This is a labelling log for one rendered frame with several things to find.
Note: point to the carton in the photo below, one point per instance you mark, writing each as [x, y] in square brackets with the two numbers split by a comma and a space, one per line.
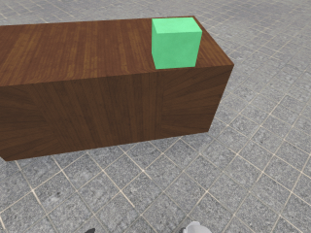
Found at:
[175, 42]

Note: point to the right robot shin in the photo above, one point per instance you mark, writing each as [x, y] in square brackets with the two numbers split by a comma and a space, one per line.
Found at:
[194, 223]

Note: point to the pedestal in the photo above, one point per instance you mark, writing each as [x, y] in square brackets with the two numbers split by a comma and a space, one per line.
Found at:
[84, 85]

